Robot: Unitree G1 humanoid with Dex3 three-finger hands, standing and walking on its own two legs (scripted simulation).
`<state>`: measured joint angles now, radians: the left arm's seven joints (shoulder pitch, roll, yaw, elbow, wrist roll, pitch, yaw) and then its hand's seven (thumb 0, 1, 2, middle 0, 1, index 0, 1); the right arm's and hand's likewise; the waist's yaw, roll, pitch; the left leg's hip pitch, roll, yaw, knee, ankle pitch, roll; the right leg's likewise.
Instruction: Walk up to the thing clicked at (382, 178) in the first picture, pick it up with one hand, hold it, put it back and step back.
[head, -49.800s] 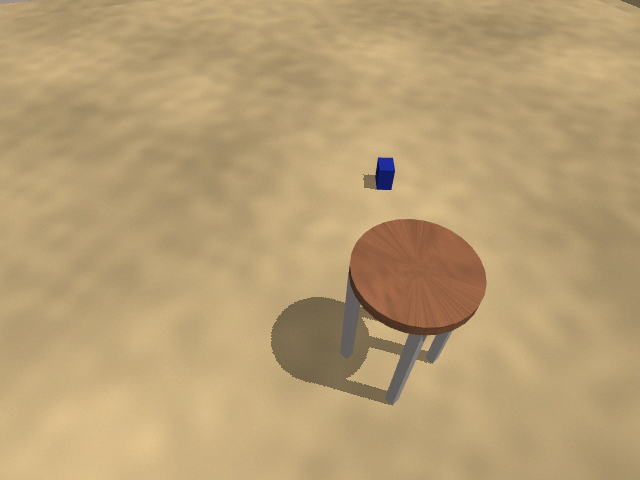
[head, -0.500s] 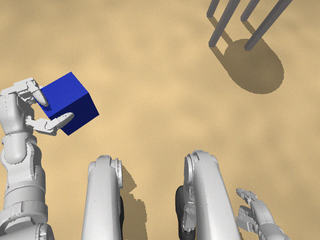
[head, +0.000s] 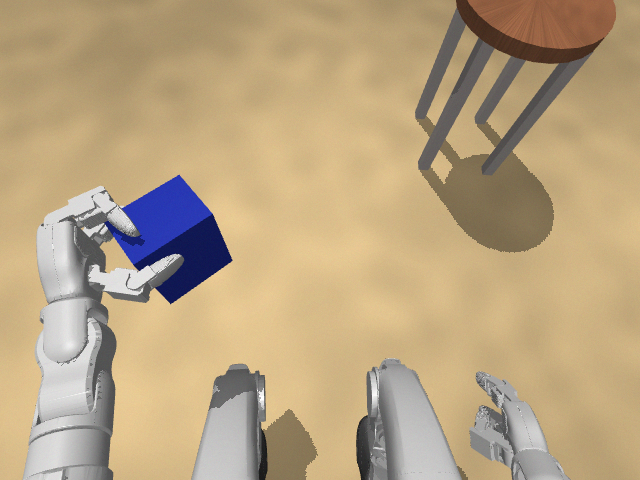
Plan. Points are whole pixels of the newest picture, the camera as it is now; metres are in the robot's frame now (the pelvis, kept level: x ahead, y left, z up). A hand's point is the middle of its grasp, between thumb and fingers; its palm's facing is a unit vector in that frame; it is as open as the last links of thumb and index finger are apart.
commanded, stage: hold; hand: left
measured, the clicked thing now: (174, 242) +0.39 +0.18 -0.01
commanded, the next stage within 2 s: none
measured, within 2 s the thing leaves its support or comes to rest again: neither
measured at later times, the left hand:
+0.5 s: hand (105, 185) +0.38 +0.19 +0.14, palm faces +0.22 -0.98 -0.04, open 7.1 cm
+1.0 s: hand (106, 153) +0.38 +0.18 +0.18, palm faces +0.21 -0.98 -0.02, open 7.1 cm
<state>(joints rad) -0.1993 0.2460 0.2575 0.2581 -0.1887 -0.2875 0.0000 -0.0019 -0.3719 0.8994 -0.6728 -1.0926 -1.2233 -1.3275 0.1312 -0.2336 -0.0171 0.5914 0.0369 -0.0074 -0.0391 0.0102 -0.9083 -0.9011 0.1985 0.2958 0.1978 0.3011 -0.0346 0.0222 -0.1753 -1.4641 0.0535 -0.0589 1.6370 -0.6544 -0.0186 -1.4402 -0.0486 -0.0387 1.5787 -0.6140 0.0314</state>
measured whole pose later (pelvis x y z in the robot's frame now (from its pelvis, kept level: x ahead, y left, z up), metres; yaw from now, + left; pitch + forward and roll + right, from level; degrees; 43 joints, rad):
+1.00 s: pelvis +0.04 -0.01 +0.14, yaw +1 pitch +12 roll -1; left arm -0.16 0.17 0.16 0.40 -0.13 -0.34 0.05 -0.01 -0.31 0.90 -0.64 -1.04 -1.20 -1.31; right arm 0.23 -0.21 -0.01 0.65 -0.01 -0.02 -0.05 0.01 -0.91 -0.90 0.20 0.30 0.20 0.30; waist -0.03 0.01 -0.07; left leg -0.73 0.06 -0.02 1.00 -0.47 -0.03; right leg -0.72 -0.04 -0.04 0.96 -0.44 0.02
